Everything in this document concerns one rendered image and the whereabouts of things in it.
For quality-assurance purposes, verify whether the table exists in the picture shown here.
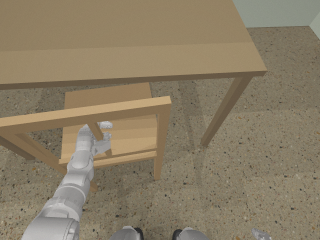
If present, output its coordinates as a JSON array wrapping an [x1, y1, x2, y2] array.
[[0, 0, 268, 160]]

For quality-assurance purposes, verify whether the robot left upper arm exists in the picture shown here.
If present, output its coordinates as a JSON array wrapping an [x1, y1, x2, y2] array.
[[24, 216, 80, 240]]

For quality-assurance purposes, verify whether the chair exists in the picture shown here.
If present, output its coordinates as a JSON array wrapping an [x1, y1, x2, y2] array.
[[0, 82, 172, 192]]

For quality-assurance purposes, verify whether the right robot thigh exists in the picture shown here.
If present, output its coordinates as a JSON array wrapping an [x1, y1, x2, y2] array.
[[176, 229, 210, 240]]

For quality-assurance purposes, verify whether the robot left forearm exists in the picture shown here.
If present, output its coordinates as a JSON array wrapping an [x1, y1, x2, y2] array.
[[21, 150, 94, 240]]

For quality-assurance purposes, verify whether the left robot hand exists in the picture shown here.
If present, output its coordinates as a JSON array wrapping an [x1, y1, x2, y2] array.
[[75, 121, 113, 157]]

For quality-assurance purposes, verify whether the left robot foot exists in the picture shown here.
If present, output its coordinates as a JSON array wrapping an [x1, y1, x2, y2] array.
[[134, 227, 144, 240]]

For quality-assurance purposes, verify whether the right robot hand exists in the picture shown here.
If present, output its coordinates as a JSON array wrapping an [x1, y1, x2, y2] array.
[[251, 228, 272, 240]]

